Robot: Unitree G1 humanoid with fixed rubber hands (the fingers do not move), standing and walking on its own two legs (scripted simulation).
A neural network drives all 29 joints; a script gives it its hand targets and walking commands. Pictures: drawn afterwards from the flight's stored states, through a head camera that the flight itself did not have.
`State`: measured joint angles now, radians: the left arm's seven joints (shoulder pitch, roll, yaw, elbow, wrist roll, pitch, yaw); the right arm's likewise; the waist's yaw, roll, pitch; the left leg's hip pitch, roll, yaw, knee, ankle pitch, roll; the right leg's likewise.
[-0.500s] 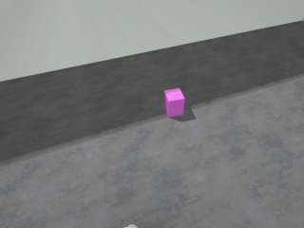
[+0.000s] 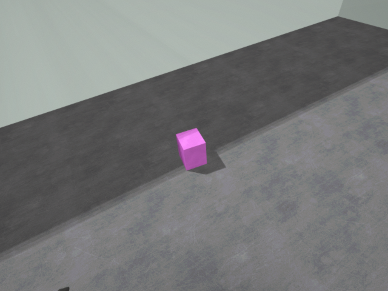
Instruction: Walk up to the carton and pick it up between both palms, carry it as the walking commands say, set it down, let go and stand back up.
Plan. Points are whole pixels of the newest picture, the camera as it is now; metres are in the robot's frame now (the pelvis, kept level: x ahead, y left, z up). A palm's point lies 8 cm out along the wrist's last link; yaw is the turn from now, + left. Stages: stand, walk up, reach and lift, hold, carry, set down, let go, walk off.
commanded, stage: walk up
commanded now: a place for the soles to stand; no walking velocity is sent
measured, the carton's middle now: (191, 149) +1.12 +0.06 -0.64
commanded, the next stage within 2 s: none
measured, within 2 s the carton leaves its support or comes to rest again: neither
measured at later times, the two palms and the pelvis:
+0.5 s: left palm out of the picture +0.19 +0.32 -0.10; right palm (343, 229) +0.27 -0.31 -0.06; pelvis +0.17 +0.01 +0.01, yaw +1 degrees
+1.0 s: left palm (83, 210) +0.36 +0.31 -0.06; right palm (328, 189) +0.40 -0.35 -0.09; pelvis +0.32 -0.03 +0.01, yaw +2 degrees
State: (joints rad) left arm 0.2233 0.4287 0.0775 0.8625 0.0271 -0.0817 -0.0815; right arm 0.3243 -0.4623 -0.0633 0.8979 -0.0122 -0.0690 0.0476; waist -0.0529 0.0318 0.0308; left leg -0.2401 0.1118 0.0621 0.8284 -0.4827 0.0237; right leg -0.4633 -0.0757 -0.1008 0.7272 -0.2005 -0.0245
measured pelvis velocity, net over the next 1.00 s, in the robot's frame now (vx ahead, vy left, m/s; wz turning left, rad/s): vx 0.32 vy -0.03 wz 0.03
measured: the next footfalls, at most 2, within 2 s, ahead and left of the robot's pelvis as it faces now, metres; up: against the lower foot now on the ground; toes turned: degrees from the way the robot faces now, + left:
left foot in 0.40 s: +0.26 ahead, +0.14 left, +0.00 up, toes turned +8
right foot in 0.72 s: +0.40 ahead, -0.15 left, +0.00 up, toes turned -6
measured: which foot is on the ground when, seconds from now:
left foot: up 0.00-0.38, down 0.40-0.74, up 0.76-1.00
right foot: down 0.00-0.40, up 0.42-0.70, down 0.72-1.00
